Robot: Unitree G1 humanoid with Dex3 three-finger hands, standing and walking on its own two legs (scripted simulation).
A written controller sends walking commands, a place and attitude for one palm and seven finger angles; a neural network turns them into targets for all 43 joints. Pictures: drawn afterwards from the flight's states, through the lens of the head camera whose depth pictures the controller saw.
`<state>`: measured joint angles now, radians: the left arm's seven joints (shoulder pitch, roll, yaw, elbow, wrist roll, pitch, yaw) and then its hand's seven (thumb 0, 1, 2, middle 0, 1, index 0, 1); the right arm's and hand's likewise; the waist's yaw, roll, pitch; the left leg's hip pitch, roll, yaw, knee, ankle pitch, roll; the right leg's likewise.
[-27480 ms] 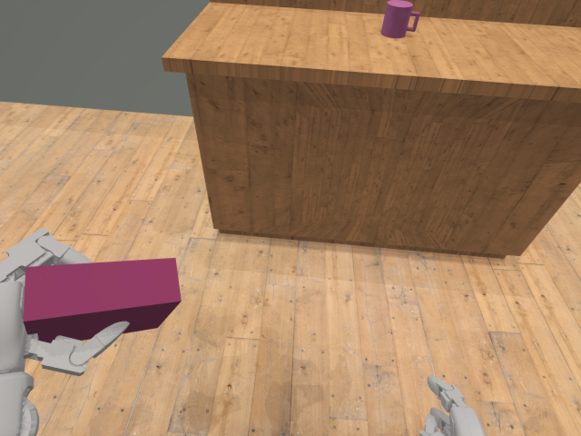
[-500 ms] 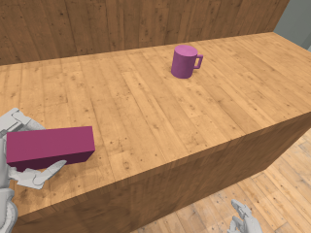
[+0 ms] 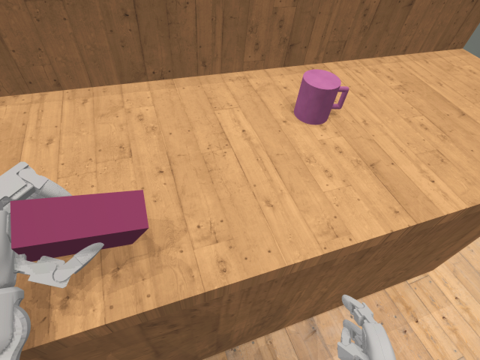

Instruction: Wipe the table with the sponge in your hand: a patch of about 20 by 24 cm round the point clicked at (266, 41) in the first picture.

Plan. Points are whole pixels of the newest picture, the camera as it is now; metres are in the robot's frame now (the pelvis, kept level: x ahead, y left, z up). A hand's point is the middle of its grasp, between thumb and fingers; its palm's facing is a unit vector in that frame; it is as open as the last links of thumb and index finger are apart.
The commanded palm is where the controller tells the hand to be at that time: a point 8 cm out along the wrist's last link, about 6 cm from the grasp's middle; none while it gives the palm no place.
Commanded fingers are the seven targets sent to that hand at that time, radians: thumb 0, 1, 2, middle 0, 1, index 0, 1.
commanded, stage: come to a stop and stand still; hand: left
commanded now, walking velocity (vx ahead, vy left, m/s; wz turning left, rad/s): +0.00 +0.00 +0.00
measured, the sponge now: (103, 224) +0.24 +0.21 +0.15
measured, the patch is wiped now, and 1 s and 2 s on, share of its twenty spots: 0.05 0.05 0.05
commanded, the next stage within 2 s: look again from close up in 0.38 s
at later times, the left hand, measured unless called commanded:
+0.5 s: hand (79, 216) +0.23 +0.24 +0.17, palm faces +0.43 -0.83 -0.35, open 9.3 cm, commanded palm +0.18 +0.26 +0.18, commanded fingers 0.00 0.10 1.30 -1.20 -1.60 -1.20 -1.60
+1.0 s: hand (84, 214) +0.24 +0.23 +0.17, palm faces +0.41 -0.84 -0.36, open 9.3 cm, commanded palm +0.18 +0.26 +0.18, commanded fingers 0.00 0.10 1.30 -1.20 -1.60 -1.20 -1.60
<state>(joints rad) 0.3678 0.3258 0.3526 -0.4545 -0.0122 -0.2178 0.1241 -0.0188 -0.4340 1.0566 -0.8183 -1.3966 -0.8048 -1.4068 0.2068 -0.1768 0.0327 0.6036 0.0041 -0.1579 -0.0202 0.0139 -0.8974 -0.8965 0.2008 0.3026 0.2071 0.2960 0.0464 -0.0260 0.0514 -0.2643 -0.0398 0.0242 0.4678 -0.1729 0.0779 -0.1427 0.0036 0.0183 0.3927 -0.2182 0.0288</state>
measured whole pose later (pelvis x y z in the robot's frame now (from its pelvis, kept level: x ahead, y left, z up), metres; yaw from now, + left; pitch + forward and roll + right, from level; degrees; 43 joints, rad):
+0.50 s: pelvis +0.02 -0.02 +0.00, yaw +0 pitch -1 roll -2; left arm 0.43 0.34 0.36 -0.48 -0.03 -0.20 0.13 -0.01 -0.43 1.06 -0.81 -1.40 -0.80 -1.41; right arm 0.19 -0.19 0.01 0.59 0.02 -0.10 -0.04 0.01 -0.90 -0.90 0.20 0.30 0.20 0.30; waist 0.03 -0.01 0.06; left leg -0.24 -0.03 0.01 0.46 -0.20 0.06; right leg -0.12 0.02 0.01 0.38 -0.24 0.01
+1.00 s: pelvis +0.02 -0.02 +0.00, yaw +0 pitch -1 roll -1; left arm 0.44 0.36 0.37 -0.51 -0.05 -0.17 0.13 -0.01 -0.43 1.06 -0.81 -1.41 -0.80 -1.42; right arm 0.18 -0.17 0.02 0.57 0.02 -0.08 -0.05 0.01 -0.90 -0.90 0.20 0.30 0.20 0.30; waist 0.03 -0.03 0.07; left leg -0.23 -0.03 0.02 0.43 -0.18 0.05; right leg -0.12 0.01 0.02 0.38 -0.24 0.01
